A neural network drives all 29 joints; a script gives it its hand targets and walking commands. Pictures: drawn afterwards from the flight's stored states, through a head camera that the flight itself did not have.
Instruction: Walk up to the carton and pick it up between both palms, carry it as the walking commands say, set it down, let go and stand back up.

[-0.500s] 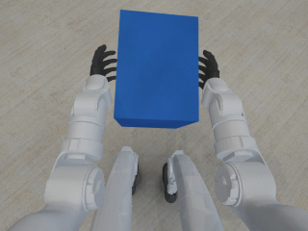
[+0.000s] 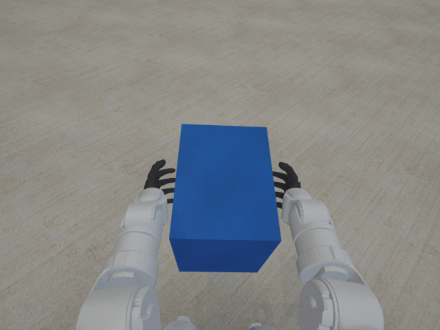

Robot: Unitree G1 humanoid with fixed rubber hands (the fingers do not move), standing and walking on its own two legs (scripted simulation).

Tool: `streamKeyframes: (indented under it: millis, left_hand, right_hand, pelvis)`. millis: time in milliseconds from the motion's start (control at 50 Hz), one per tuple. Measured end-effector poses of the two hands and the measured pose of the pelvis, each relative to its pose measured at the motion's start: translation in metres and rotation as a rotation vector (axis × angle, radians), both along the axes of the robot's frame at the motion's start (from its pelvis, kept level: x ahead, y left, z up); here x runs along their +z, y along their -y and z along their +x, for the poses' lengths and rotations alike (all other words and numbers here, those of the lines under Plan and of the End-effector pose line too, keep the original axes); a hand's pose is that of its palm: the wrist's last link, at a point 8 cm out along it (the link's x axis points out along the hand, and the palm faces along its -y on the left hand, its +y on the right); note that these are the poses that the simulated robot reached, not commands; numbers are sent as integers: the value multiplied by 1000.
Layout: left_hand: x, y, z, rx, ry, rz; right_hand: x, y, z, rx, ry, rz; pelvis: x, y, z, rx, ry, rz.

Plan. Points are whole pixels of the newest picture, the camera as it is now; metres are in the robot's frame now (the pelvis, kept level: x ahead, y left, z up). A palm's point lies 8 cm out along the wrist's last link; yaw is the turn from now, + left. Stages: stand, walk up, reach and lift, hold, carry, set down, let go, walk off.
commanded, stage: reach and lift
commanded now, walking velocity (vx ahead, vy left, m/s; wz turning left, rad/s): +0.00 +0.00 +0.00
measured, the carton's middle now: (221, 202) +0.40 +0.00 -0.03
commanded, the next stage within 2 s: hold in 1.64 s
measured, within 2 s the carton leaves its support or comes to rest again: neither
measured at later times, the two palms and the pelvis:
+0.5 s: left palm (151, 186) +0.35 +0.13 +0.08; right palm (302, 186) +0.35 -0.14 +0.09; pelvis +0.04 -0.01 +0.03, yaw +0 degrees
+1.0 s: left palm (151, 191) +0.35 +0.13 +0.08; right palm (300, 191) +0.35 -0.14 +0.08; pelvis +0.03 -0.01 +0.03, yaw +0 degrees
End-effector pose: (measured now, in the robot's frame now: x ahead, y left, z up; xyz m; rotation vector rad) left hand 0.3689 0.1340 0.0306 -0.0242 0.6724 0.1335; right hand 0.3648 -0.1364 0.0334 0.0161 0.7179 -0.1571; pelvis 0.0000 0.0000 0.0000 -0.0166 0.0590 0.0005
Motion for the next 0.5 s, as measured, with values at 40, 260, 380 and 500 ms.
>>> streamKeyframes:
  millis: [40,260,380,500]
  left_hand:
    - [5,1,1,1,-4,-1]
    - [24,6,-9,34,-13,-33]
    - [41,5,-13,48,7,-40]
    - [54,5,-16,48,15,-41]
  right_hand:
    - [4,1,0,0,-4,2]
    - [23,6,-8,-13,-11,27]
    - [41,5,-8,4,8,18]
    - [53,5,-11,4,16,22]
  pelvis:
    - [4,1,5,-1,9,2]
    - [23,6,32,-4,62,11]
    - [27,7,36,-5,102,13]
    - [30,7,37,-6,133,14]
